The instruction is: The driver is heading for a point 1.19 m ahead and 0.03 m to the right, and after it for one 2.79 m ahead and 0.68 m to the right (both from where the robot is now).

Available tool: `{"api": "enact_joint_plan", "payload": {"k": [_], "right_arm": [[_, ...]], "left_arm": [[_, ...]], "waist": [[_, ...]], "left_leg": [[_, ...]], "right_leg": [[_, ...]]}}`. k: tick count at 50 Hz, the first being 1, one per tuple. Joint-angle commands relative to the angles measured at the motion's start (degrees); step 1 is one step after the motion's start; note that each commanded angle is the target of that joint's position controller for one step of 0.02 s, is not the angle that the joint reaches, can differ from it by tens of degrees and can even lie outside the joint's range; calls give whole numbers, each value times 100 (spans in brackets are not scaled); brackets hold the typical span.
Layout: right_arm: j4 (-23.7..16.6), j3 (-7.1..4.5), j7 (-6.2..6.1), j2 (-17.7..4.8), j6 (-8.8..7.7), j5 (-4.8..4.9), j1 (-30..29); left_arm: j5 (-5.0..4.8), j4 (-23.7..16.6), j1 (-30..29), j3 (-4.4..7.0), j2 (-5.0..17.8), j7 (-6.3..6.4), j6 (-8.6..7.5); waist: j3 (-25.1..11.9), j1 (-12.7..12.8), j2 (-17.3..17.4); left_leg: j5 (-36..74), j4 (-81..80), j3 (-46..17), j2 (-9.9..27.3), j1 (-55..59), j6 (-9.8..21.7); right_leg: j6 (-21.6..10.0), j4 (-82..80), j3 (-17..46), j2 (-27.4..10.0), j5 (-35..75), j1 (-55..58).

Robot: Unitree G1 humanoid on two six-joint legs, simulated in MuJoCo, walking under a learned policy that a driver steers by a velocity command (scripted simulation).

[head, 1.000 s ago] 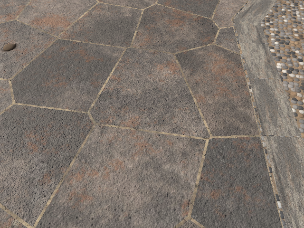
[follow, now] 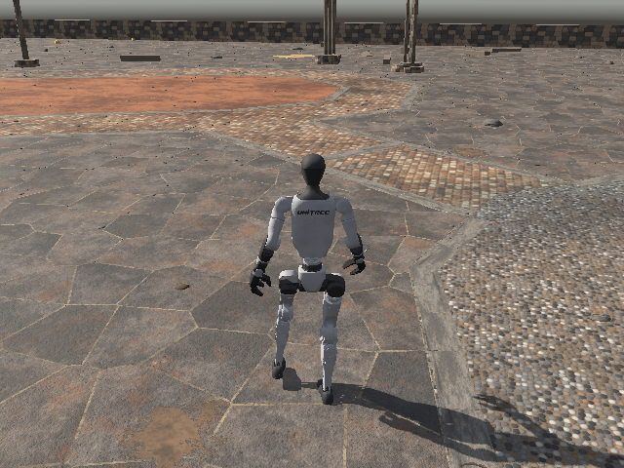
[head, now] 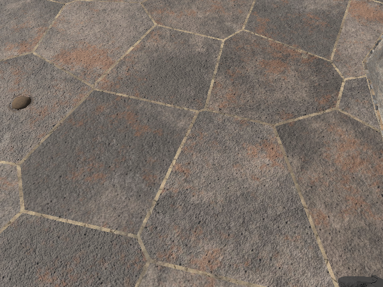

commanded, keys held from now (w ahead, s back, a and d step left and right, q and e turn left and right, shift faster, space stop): w+e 0.38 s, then w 0.06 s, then w+q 0.56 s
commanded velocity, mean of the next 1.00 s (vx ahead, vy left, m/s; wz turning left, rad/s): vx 0.50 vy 0.00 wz -0.13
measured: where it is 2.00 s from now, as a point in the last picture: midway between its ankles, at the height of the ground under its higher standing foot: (220, 192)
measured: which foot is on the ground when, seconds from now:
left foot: up 0.00-0.16, down 0.18-0.70, up 0.72-1.00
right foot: down 0.00-0.18, up 0.20-0.66, down 0.68-1.00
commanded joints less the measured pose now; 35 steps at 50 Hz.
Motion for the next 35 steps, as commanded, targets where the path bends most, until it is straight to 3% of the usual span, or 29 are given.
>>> {"api": "enact_joint_plan", "payload": {"k": [1,5,7,8,9,10,11,12,13,14,15,17,22,25,28,30,32,33,34,35], "right_arm": [[-396,-81,12,-341,-77,59,-423],[-446,-225,48,-617,-147,160,-539],[-341,-329,41,-740,-189,177,-112],[-259,-412,7,-872,-210,133,364],[-215,-500,-41,-1165,-216,44,1138],[-11,-616,-9,-1611,-120,-15,1537],[-68,-537,32,-1119,-94,95,1438],[-105,-454,14,-802,-71,118,1231],[-114,-405,13,-687,-49,72,990],[-63,-367,8,-559,-34,49,843],[-20,-345,-8,-504,-44,15,781],[86,-353,-10,-458,-87,49,783],[424,-438,14,-710,-105,78,979],[634,-425,37,-812,-37,199,1116],[849,-442,46,-971,58,288,1508],[962,-465,31,-1071,131,302,1646],[1019,-486,-4,-1175,190,323,1591],[1024,-459,-19,-1134,203,331,1521],[943,-365,-26,-904,172,255,1478],[711,-149,-4,-213,90,123,1884]], "left_arm": [[-43,-333,-26,300,1061,103,-14],[-83,-256,139,302,989,125,66],[-50,-297,8,296,914,117,101],[-19,-331,7,231,718,99,95],[66,-422,95,91,315,67,72],[-94,-612,839,-11,50,59,16],[-162,-469,791,90,651,89,25],[-119,-514,217,182,948,94,60],[-50,-567,-80,193,918,105,90],[-1,-638,-276,207,855,90,89],[-30,-673,-277,212,762,52,105],[-67,-691,-275,183,560,16,160],[2,-864,-781,70,270,-27,153],[50,-976,-1365,-28,132,-118,24],[15,-1137,-1999,-58,144,-213,-92],[-21,-1209,-2131,-12,282,-259,-149],[-11,-1120,-1713,101,527,-252,-192],[23,-906,-1008,225,732,-204,-195],[97,-699,-111,359,1045,-126,-174],[246,-628,598,484,1631,-33,-114]], "waist": [[-277,51,-551],[-347,-8,-737],[-407,-297,-847],[-690,-545,-789],[-1430,-838,-114],[-2002,-496,1772],[-1602,-610,1219],[-931,-752,650],[-583,-689,269],[-310,-622,255],[-228,-515,442],[-193,-465,541],[-98,-519,195],[50,-641,131],[191,-833,136],[172,-762,260],[-106,-394,395],[-556,18,348],[-1257,435,275],[-2281,417,-1004]], "left_leg": [[1229,-1032,367,-463,1127,-140],[942,-1650,43,-491,1355,47],[575,-1877,114,-464,1910,291],[442,-1998,66,-284,2697,487],[-95,-2000,-865,689,4011,858],[-1506,-2606,-3534,1878,5488,1766],[-2730,-2879,-4061,1941,5237,1740],[-2468,-2923,-3149,1687,4645,1504],[-1601,-2958,-2345,1430,4053,1369],[-902,-3065,-1769,1194,3632,1340],[-479,-3194,-1320,1037,3335,1282],[-17,-3414,-747,907,3139,1327],[1041,-3649,32,957,3273,1524],[1304,-3685,336,779,3219,1500],[1455,-3571,230,858,3398,1495],[1681,-3354,66,1011,3694,1423],[2539,-2815,51,1009,3772,1263],[3116,-2036,257,773,3538,1109],[2439,-846,428,490,2672,889],[-394,1368,750,-266,523,479]], "right_leg": [[-762,-547,899,-1078,824,-812],[-539,40,1595,-1346,188,-145],[-383,508,1775,-1350,221,-70],[-209,1113,1602,-1112,316,-236],[-2,2687,1112,-740,-480,-811],[318,4441,341,-69,-2470,-2676],[416,5244,423,-559,-2228,-3385],[461,5468,331,-736,-1678,-3530],[508,5402,173,-915,-1262,-3366],[535,5164,163,-1057,-985,-3288],[544,5010,129,-1203,-803,-3059],[576,4812,-34,-1280,-655,-2929],[644,3580,-37,-1305,122,-3158],[565,2369,-401,-1243,781,-2793],[535,1600,-654,-1082,872,-2499],[439,1237,-623,-975,618,-2309],[260,874,-681,-799,437,-1450],[99,632,-786,-679,649,-327],[-137,894,-408,-1148,856,1278],[-820,1030,1729,-2827,742,3586]]}}
Velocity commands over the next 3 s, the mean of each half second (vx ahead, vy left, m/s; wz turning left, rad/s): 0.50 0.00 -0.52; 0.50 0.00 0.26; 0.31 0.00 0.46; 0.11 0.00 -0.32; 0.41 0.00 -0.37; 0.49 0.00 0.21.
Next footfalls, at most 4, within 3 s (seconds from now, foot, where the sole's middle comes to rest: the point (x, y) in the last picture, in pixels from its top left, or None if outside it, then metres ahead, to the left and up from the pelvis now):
0.18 left None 0.29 0.15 -0.78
0.68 right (264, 280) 0.49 -0.17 -0.78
1.18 left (198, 198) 0.79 0.07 -0.78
1.66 right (251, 180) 0.89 -0.14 -0.78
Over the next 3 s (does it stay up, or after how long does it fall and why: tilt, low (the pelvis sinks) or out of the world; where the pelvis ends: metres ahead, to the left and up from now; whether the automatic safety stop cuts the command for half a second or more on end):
stays up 1.27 -0.12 -0.03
